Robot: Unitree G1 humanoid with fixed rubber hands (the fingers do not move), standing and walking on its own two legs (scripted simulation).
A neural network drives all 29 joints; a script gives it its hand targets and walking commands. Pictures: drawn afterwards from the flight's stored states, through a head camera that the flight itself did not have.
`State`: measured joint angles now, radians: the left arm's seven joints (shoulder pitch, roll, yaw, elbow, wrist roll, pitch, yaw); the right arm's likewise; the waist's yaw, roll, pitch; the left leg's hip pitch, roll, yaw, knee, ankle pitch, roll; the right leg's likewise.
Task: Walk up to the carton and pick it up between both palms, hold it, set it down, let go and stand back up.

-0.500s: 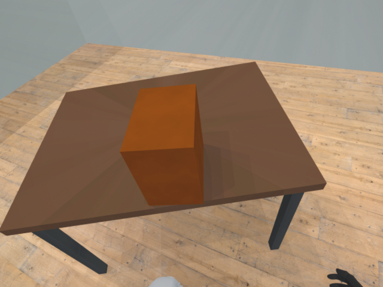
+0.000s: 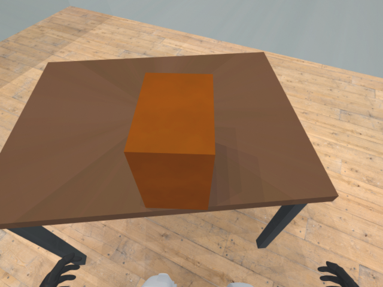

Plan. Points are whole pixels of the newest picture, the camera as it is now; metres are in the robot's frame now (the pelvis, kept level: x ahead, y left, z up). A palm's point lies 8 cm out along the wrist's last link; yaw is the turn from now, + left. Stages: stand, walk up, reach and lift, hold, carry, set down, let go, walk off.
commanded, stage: walk up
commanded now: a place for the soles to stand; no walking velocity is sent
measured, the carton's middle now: (177, 143) +0.44 +0.05 +0.01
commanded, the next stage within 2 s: none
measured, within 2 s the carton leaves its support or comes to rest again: neither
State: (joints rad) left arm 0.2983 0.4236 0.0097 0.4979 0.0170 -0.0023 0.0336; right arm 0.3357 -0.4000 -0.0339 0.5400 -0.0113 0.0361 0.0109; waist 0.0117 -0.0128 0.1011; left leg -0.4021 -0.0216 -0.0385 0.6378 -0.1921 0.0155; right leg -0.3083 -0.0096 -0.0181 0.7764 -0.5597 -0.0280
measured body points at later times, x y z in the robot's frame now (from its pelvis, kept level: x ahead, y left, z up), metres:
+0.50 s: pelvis -0.04 +0.03 +0.00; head -0.02 +0.04 +0.45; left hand +0.07 +0.35 -0.08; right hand +0.09 -0.27 -0.08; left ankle -0.03 +0.18 -0.72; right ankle +0.00 -0.10 -0.72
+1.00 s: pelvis -0.03 +0.04 +0.00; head -0.01 +0.04 +0.45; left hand +0.07 +0.36 -0.08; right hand +0.09 -0.26 -0.09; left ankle -0.03 +0.18 -0.72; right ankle +0.01 -0.10 -0.72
